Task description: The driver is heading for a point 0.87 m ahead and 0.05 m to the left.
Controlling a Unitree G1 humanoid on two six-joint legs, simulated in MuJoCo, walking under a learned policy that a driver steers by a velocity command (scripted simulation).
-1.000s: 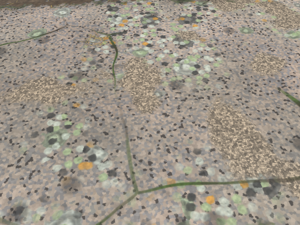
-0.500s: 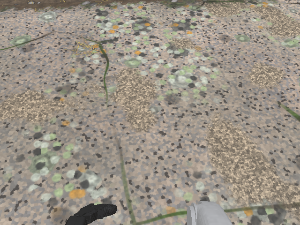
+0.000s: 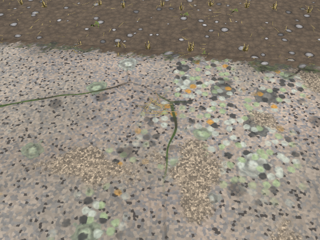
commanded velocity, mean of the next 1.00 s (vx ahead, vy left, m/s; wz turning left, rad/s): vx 0.50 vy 0.00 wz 0.03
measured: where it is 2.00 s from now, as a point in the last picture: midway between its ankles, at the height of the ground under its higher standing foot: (156, 178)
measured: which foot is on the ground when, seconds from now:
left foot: up 0.00-0.26, down 0.28-0.78, up 0.80-1.00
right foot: down 0.00-0.32, up 0.34-0.74, down 0.76-1.00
